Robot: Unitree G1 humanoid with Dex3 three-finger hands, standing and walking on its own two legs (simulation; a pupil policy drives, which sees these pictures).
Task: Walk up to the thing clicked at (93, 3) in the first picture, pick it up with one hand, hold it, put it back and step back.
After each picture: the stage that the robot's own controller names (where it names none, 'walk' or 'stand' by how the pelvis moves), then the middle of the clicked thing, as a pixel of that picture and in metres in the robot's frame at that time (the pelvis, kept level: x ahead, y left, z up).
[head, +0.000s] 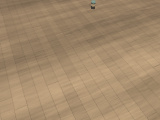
stand; (93, 4) +2.27 -0.18 -0.72
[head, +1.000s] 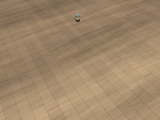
walk; (77, 17) +2.14 +0.18 -0.70
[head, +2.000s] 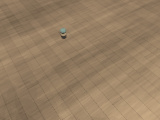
walk; (63, 33) +1.52 +0.29 -0.72
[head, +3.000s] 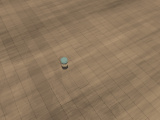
walk; (64, 63) +1.02 +0.22 -0.71
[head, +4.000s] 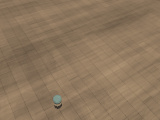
walk; (57, 101) +0.64 +0.18 -0.69
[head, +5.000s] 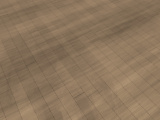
stand; out of the picture +0.41 +0.18 -0.70
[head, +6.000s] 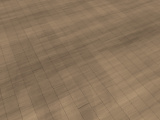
stand; out of the picture +0.36 +0.14 -0.72
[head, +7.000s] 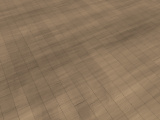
stand; out of the picture +0.36 +0.16 -0.72
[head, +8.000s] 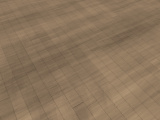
stand; out of the picture +0.37 +0.17 -0.73
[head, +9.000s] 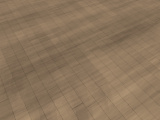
stand; out of the picture +0.36 +0.18 -0.73
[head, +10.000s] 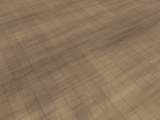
stand; out of the picture +0.36 +0.18 -0.73
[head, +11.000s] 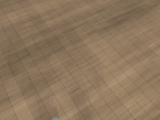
go down; out of the picture +0.37 +0.18 -0.71
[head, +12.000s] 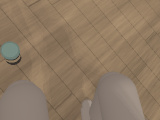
go down; (11, 54) +0.45 +0.22 -0.29
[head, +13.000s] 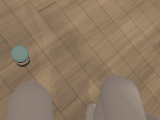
close in; (21, 56) +0.45 +0.21 -0.30
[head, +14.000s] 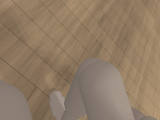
close in; out of the picture +0.44 +0.25 -0.23
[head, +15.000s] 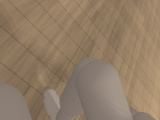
close; out of the picture +0.43 +0.26 -0.23
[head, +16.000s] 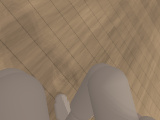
lift; out of the picture +0.36 +0.23 -0.20
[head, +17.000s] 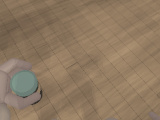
lift; (28, 88) +0.32 +0.17 +0.01
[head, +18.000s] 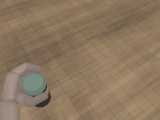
hold; (37, 91) +0.32 +0.16 +0.02
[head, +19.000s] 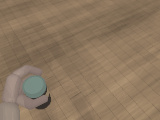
hold; (38, 93) +0.31 +0.16 +0.01
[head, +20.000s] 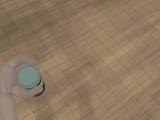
crouch; (32, 82) +0.36 +0.17 -0.04
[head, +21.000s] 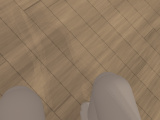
lower; out of the picture +0.49 +0.24 -0.08
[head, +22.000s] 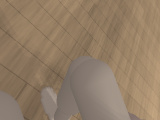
lower; out of the picture +0.45 +0.27 -0.23
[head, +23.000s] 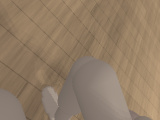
lower; out of the picture +0.44 +0.27 -0.23
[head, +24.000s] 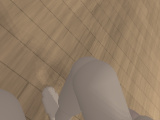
lower; out of the picture +0.45 +0.27 -0.23
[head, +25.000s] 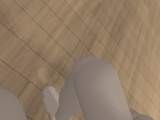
lower; out of the picture +0.44 +0.27 -0.24
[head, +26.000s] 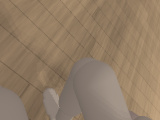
open; out of the picture +0.44 +0.25 -0.24
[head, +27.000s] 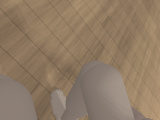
stand; out of the picture +0.44 +0.24 -0.24
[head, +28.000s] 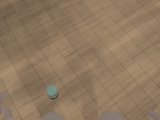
walk; (52, 92) +0.42 +0.15 -0.53
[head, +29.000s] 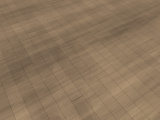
stand; out of the picture +0.38 +0.14 -0.67
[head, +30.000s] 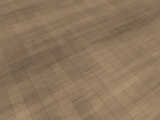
stand; out of the picture +0.38 +0.14 -0.67
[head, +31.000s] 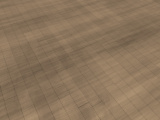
stand; out of the picture +0.40 +0.13 -0.72
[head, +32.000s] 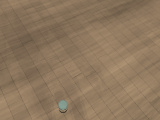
walk; (63, 106) +0.45 +0.08 -0.71
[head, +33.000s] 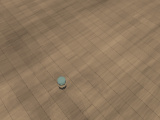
walk; (62, 83) +0.67 +0.17 -0.69
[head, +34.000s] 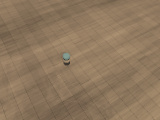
stand; (66, 59) +1.00 +0.15 -0.70
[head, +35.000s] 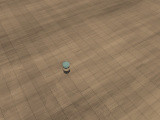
stand; (66, 67) +1.01 +0.16 -0.72
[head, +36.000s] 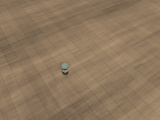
stand; (65, 69) +1.01 +0.18 -0.73
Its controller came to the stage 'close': yes
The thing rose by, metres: 0.72
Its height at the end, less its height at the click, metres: +0.00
